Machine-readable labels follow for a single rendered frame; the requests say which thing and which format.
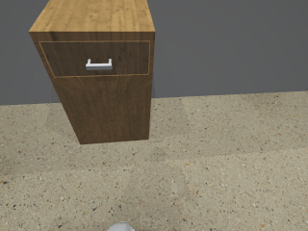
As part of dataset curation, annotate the drawer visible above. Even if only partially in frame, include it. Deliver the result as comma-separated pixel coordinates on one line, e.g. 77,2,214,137
40,40,149,77

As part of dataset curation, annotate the handle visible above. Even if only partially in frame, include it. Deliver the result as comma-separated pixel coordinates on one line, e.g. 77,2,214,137
86,59,113,70

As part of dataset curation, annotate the cabinet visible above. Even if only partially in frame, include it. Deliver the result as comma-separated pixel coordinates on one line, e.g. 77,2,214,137
29,0,156,145

